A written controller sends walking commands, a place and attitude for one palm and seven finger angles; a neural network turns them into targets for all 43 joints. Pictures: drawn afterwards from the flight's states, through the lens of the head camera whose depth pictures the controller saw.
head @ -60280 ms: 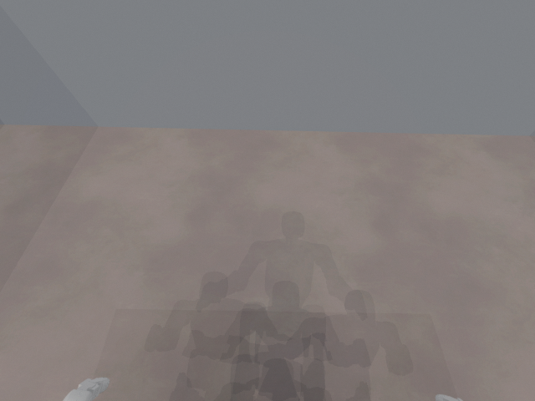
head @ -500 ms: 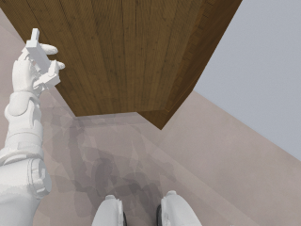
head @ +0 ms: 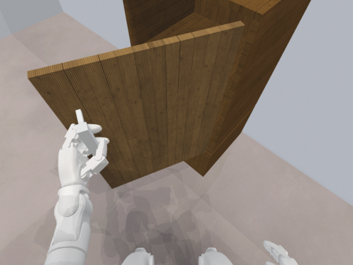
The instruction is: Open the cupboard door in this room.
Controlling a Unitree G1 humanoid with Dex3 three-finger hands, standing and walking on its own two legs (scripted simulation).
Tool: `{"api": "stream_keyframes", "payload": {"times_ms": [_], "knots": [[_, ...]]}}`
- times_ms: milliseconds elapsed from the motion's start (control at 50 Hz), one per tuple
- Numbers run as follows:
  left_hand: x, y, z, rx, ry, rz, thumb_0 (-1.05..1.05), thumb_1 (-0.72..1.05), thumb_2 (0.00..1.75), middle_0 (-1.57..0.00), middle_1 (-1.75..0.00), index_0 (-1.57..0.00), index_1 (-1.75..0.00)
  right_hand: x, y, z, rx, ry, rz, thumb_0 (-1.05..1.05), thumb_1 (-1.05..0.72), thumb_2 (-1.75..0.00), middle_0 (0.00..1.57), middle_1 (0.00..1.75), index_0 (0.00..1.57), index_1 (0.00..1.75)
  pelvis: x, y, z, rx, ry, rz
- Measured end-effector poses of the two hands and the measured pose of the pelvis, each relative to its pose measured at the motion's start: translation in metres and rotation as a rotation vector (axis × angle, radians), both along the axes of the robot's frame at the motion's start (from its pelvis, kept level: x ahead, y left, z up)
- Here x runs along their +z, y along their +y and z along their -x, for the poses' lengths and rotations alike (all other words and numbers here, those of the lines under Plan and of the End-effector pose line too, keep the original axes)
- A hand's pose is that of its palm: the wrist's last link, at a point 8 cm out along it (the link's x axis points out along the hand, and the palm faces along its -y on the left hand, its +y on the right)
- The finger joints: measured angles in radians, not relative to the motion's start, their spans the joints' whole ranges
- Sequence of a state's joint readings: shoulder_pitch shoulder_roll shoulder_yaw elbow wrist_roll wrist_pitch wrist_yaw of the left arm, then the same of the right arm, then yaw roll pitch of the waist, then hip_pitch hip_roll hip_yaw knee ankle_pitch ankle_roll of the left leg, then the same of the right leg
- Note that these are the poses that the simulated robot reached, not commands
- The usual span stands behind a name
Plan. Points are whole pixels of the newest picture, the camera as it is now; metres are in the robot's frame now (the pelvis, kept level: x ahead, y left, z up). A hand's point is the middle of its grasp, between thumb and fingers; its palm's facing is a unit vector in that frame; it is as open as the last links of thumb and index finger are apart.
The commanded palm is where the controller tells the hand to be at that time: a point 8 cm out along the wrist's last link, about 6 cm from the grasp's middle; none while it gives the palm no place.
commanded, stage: pull the door open along its arc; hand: left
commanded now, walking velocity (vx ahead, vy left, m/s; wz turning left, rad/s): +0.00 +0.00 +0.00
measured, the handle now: (90, 136) +0.39 +0.21 +0.03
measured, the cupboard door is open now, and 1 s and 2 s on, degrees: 65 85 87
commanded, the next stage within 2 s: open thumb and fingers to let go in 0.46 s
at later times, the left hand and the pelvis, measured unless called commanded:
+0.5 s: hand (138, 197) +0.26 +0.08 +0.04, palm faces +0.48 -0.88 +0.00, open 6.0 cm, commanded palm +0.19 +0.12 +0.03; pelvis +0.00 -0.05 +0.00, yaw +4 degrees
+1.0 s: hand (142, 196) +0.26 +0.08 +0.04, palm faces +0.47 -0.88 +0.00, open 11.1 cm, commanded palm +0.20 +0.11 +0.03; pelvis -0.01 -0.04 -0.01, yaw +5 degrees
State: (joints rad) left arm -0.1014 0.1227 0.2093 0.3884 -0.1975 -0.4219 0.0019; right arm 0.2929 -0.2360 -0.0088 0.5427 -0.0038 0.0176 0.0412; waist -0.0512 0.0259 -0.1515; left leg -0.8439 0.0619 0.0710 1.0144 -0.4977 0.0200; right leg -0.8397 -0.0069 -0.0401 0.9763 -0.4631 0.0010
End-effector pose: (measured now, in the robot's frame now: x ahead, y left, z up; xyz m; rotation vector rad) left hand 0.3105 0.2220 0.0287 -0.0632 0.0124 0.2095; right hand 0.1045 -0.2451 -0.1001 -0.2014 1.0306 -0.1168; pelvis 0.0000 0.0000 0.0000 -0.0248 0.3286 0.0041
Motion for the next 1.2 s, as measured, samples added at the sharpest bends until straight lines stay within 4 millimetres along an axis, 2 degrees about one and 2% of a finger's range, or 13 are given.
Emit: {"api": "stream_keyframes", "payload": {"times_ms": [80,160,280,380,580,720,840,1060,1200], "knots": [[0.002,-0.024,0.032,0.087,0.004,-0.021,0.02,0.68,0.72,-0.36,-1.33,-0.38,-1.33,0.003,0.01,-0.036,0.067,-0.093,-0.029,0.01,-0.91,-0.9,0.2,0.3,0.2,0.29,-0.001,-0.005,0.001,0.006,-0.024,-0.01],[0.002,-0.044,0.053,0.175,0.009,-0.031,0.02,0.66,0.71,-0.37,-1.32,-0.38,-1.33,0.005,0.019,-0.065,0.127,-0.161,-0.052,0.01,-0.91,-0.9,0.2,0.3,0.2,0.29,-0.004,-0.013,0.003,0.019,-0.043,-0.019],[0.004,-0.065,0.071,0.268,0.025,-0.047,0.02,0.66,0.73,-0.37,-1.31,-0.38,-1.33,0.006,0.024,-0.085,0.176,-0.207,-0.075,0.01,-0.91,-0.9,0.2,0.3,0.2,0.3,-0.005,-0.028,0.003,0.041,-0.064,-0.027],[0.007,-0.079,0.083,0.277,0.054,-0.069,0.02,0.67,0.74,-0.35,-1.31,-0.38,-1.34,0.005,0.015,-0.081,0.176,-0.197,-0.081,0.01,-0.91,-0.9,0.2,0.3,0.2,0.3,-0.002,-0.039,0.0,0.051,-0.076,-0.034],[0.008,-0.114,0.107,0.301,0.071,-0.031,0.03,0.71,0.78,-0.29,-1.31,-0.37,-1.34,-0.004,-0.019,-0.064,0.168,-0.16,-0.033,0.01,-0.91,-0.9,0.2,0.3,0.2,0.3,-0.003,-0.051,-0.003,0.07,-0.073,-0.047],[0.003,-0.108,0.1,0.286,0.029,-0.104,0.02,0.64,0.78,-0.34,-1.32,-0.35,-1.33,-0.016,-0.024,-0.063,0.169,-0.154,-0.011,0.01,-0.91,-0.9,0.2,0.3,0.2,0.29,-0.011,-0.055,0.007,0.077,-0.06,-0.051],[0.006,-0.104,0.097,0.277,0.038,-0.06,0.01,0.42,0.69,-0.35,-1.3,-0.36,-1.3,-0.014,-0.014,-0.062,0.16,-0.178,-0.036,0.01,-0.91,-0.9,0.2,0.29,0.2,0.29,-0.009,-0.051,0.011,0.076,-0.07,-0.047],[0.011,-0.109,0.1,0.273,0.022,-0.058,0.0,-0.22,0.42,-0.3,-1.23,-0.32,-1.22,-0.003,0.008,-0.06,0.188,-0.219,-0.049,0.01,-0.91,-0.9,0.2,0.3,0.2,0.3,-0.008,-0.038,0.016,0.07,-0.085,-0.037],[0.009,-0.104,0.102,0.26,0.03,-0.058,-0.01,-0.43,0.33,-0.27,-1.06,-0.28,-1.05,0.001,0.017,-0.06,0.196,-0.228,-0.038,0.01,-0.91,-0.9,0.2,0.3,0.2,0.3,-0.008,-0.029,0.019,0.069,-0.091,-0.026]]}}
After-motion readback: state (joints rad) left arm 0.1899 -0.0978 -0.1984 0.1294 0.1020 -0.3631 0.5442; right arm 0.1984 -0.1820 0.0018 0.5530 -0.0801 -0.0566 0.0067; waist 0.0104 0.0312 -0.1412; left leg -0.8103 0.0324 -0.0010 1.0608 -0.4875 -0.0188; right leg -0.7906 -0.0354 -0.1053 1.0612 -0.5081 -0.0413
